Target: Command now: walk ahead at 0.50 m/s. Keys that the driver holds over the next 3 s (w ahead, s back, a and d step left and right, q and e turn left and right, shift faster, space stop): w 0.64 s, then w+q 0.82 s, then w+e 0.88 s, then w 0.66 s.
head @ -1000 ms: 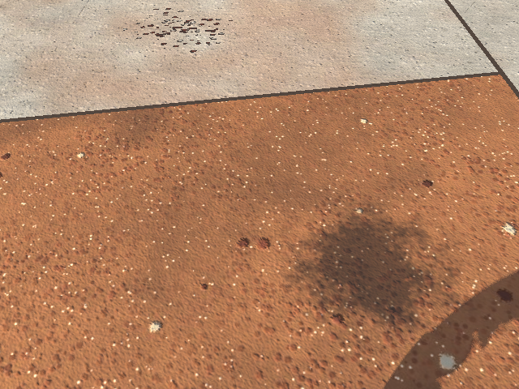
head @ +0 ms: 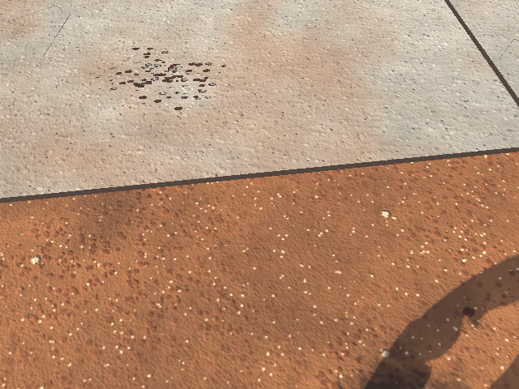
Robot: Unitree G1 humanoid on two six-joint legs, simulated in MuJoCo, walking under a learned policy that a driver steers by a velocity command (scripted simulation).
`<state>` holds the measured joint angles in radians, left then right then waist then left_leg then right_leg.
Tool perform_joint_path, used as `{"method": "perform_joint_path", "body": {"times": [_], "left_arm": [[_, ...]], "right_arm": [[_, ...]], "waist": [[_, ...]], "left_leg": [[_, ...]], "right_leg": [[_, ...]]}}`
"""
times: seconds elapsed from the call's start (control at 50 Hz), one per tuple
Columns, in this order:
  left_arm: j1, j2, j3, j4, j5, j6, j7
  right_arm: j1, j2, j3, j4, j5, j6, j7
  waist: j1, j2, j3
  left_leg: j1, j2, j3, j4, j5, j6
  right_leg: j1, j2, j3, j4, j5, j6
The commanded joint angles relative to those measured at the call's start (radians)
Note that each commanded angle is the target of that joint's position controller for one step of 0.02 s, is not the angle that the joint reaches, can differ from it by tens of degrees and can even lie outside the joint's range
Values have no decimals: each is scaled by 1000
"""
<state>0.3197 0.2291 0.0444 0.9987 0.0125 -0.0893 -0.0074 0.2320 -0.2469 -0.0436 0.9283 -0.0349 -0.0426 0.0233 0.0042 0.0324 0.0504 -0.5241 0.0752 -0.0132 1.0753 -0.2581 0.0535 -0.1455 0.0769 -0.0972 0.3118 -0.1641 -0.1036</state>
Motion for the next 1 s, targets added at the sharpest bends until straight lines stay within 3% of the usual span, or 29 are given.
{"method": "perform_joint_path", "body": {"times": [0.02, 0.12, 0.22, 0.26, 0.28, 0.3, 0.32, 0.34, 0.36, 0.38, 0.4, 0.42, 0.44, 0.46, 0.5, 0.56, 0.64, 0.76, 0.82, 0.84, 0.86, 0.88, 0.9, 0.92, 0.94, 0.96, 1.0], "left_arm": [[41, 107, 17, -22, -5, -21, 2], [118, 104, 10, 8, -3, -16, 4], [178, 115, 12, 42, 9, -6, 16], [154, 127, 16, 45, 13, -3, 23], [136, 137, 18, 44, 15, -1, 24], [118, 141, 19, 43, 12, 3, 23], [112, 125, 13, 34, 7, 3, 21], [161, 48, -7, -5, -23, 2, 13], [209, 65, 7, 4, -23, 1, 9], [130, 114, 22, -6, -4, 7, 12], [59, 97, 18, -24, 0, 2, 6], [37, 72, 16, -26, 0, 3, 2], [36, 63, 17, -28, 17, 15, -2], [56, 44, 13, -17, 25, 29, -9], [42, 34, 13, -23, 27, 44, -18], [-81, 41, 13, -66, 26, 56, -23], [-240, 30, 3, -122, 16, 52, -26], [-393, 38, -5, -191, 11, 38, -19], [-339, 67, 4, -196, 5, 19, -13], [-250, 83, 13, -172, 6, 11, -6], [-91, 110, 27, -124, 14, -2, 5], [82, 187, 49, -99, 42, -12, 21], [117, 292, 75, -106, 55, -4, 20], [46, 212, 62, -124, 28, 15, 15], [-51, 132, 40, -139, 19, 15, 15], [-99, 86, 28, -142, 18, 9, 12], [-100, 50, 18, -123, 13, -4, 20]], "right_arm": [[2, -39, -6, -44, -4, 12, 9], [-184, -20, 10, -103, 9, 4, 11], [-279, -39, 9, -144, 10, -5, 5], [-244, -51, 2, -141, 10, -14, 0], [-177, -62, -5, -121, 8, -19, -5], [-43, -75, -16, -76, 5, -27, -13], [136, -116, -34, -17, -11, -37, -23], [277, -220, -61, 2, -34, -42, -33], [261, -242, -70, 8, -5, -27, -22], [143, -195, -60, -9, 20, -20, -18], [60, -121, -41, -25, 23, -25, -14], [22, -75, -28, -23, 19, -31, -14], [19, -49, -19, -8, 21, -39, -18], [27, -35, -14, 4, 20, -46, -20], [83, -54, -17, 31, 23, -61, -21], [138, -75, -19, 54, 26, -66, -22], [201, -64, -11, 75, 26, -62, -23], [293, -80, -13, 107, 16, -50, -36], [249, -104, -23, 99, 9, -44, -42], [227, -114, -27, 93, 10, -44, -41], [207, -110, -27, 88, 18, -43, -36], [196, -73, -17, 52, 31, -47, -31], [316, 48, 3, 25, 70, -41, -33], [277, -69, -25, 40, 39, -28, -40], [206, -77, -35, 29, 31, -24, -34], [166, -50, -32, 20, 29, -23, -27], [158, -28, -36, 15, 7, 1, -11]], "waist": [[-22, -76, 16], [26, -86, 42], [48, -98, 58], [18, -102, 44], [-15, -108, 10], [-74, -91, -57], [-138, -56, -158], [-148, 110, -296], [-113, 213, -362], [-71, 82, -210], [-53, 17, -97], [-22, -2, -37], [4, 21, -13], [21, 30, -16], [29, 25, -22], [15, 18, 18], [-21, 21, 45], [-67, 32, 53], [-20, 45, 29], [18, 46, -12], [87, 6, -100], [144, -76, -236], [86, -305, -371], [75, -165, -324], [40, -95, -165], [23, -74, -86], [-15, -119, -32]], "left_leg": [[-98, 42, 18, -70, 101, -29], [-100, 23, 68, -336, 240, -41], [-100, -10, 81, -468, 201, 1], [-25, -37, 91, -513, 128, 32], [71, -68, 103, -535, 90, 50], [229, -102, 120, -593, 107, 71], [479, -56, 68, -612, 123, 105], [770, 225, -308, -651, -1, 190], [839, 352, -675, -797, 8, 274], [713, 310, -543, -804, -49, 247], [568, 271, -414, -837, -24, 225], [465, 218, -317, -877, 27, 185], [398, 179, -248, -897, 95, 157], [365, 154, -197, -911, 142, 145], [363, 140, -149, -925, 247, 153], [389, 124, -102, -965, 265, 157], [436, 95, -48, -970, 351, 141], [581, 124, -102, -884, 504, 158], [598, 136, -124, -787, 644, 136], [578, 119, -117, -694, 741, 120], [514, 69, -81, -514, 727, 98], [328, 8, -44, -244, 462, 78], [-16, -157, 45, 87, -231, 38], [-88, -106, -43, 188, -247, 54], [-107, -58, -53, 185, -153, 56], [-85, -23, -48, 146, -86, 52], [-28, 10, -40, 95, -41, 36]], "right_leg": [[17, -269, 210, -205, 209, -118], [76, -241, 144, -203, 306, -96], [229, -293, 144, -147, 417, -93], [261, -306, 130, -76, 567, -77], [260, -301, 117, 6, 701, -64], [240, -274, 92, 162, 772, -48], [109, -229, 60, 378, 641, -28], [-193, -119, -1, 734, 211, 14], [-399, 16, 85, 965, -362, 20], [-476, -63, 159, 1014, -293, 7], [-481, -103, 154, 974, -209, 6], [-444, -139, 148, 903, -157, 7], [-400, -160, 146, 849, -133, 18], [-359, -164, 139, 826, -117, 29], [-365, -165, 118, 798, -87, 45], [-471, -189, 92, 703, 10, 73], [-505, -181, 55, 493, 127, 92], [-494, -135, 44, 304, 128, 85], [-366, -104, 52, 230, 27, 57], [-238, -74, 41, 193, 0, 42], [-21, -73, 42, 127, 48, 18], [245, -266, 234, 115, -38, -28], [504, -553, 662, 31, -89, -141], [403, -523, 729, -31, -196, -140], [253, -480, 563, -53, -214, -109], [135, -434, 436, -92, -133, -84], [17, -363, 264, -131, -14, -36]]}}
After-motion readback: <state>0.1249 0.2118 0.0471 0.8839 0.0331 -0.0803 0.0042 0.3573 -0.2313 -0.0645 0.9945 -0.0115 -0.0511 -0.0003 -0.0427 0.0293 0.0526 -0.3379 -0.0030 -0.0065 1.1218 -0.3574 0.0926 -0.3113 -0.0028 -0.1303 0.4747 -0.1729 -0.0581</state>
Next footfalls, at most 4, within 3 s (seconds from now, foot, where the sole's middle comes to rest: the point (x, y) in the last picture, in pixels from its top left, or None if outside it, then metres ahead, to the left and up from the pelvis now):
0.32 left None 0.34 0.12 -0.78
0.88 right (301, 329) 0.65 -0.06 -0.78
1.42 left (209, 266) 0.85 0.21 -0.78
1.98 right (219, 184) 1.17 0.20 -0.78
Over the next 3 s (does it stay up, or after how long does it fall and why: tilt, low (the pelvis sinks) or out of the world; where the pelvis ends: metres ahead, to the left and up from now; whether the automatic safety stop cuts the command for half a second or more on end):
stays up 1.56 0.28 -0.01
